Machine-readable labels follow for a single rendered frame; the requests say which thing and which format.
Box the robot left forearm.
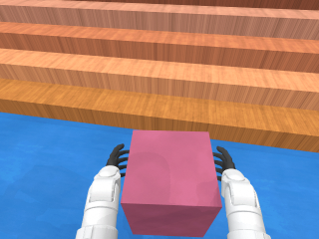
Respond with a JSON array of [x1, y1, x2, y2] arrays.
[[75, 165, 121, 239]]

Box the carton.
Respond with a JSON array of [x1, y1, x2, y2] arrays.
[[121, 129, 222, 238]]

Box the robot right hand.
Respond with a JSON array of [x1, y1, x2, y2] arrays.
[[212, 146, 236, 181]]

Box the robot left hand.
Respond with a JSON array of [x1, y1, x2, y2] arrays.
[[106, 143, 130, 177]]

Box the robot right forearm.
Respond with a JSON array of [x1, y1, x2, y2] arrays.
[[221, 168, 271, 239]]

